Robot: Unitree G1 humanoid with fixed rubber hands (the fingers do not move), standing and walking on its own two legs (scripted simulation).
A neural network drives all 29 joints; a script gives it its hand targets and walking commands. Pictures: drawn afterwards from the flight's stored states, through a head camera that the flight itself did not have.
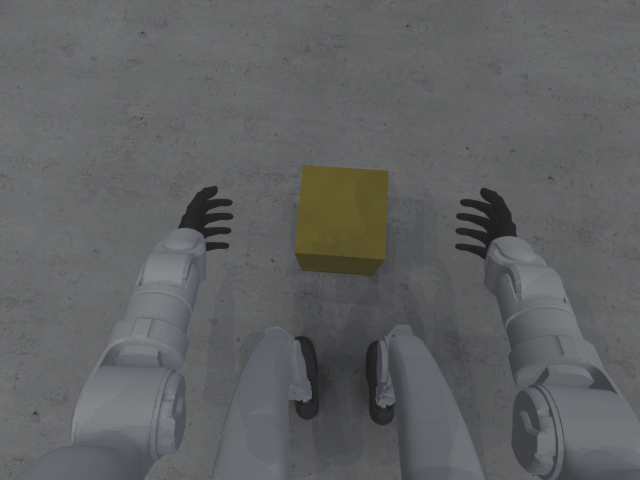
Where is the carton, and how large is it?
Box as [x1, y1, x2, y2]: [294, 165, 388, 275]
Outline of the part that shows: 303,165 294,250 301,269 372,275 384,260 388,171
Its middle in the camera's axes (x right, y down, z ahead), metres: +0.06 -0.02 +0.99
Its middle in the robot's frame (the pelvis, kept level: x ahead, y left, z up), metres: +0.52 -0.03 -0.55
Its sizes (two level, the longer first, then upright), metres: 0.210 0.200 0.250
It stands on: the floor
